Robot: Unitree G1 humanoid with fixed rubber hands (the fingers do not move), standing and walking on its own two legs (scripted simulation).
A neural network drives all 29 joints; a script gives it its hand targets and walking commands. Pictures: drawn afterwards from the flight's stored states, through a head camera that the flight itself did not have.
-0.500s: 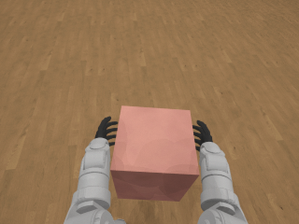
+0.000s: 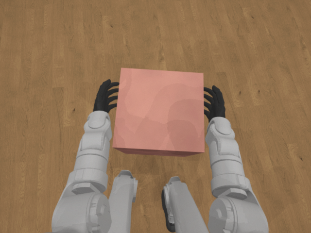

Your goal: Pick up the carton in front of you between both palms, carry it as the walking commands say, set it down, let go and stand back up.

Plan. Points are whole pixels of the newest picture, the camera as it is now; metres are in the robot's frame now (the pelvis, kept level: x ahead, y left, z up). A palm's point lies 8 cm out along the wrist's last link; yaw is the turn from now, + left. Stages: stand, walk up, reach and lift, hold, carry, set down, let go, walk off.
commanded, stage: set down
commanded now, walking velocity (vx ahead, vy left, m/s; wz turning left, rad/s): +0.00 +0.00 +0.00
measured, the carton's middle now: (158, 119) +0.41 +0.00 -0.15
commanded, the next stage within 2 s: none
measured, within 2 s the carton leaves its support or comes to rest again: neither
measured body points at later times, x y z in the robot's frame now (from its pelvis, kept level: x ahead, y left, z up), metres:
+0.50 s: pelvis -0.02 +0.02 -0.13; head +0.27 +0.04 +0.22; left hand +0.47 +0.15 -0.25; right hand +0.45 -0.15 -0.24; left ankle +0.09 +0.13 -0.60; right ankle +0.04 -0.11 -0.60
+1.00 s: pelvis -0.04 +0.01 -0.23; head +0.31 +0.01 +0.05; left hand +0.50 +0.15 -0.40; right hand +0.48 -0.16 -0.39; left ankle +0.09 +0.13 -0.60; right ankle +0.04 -0.11 -0.60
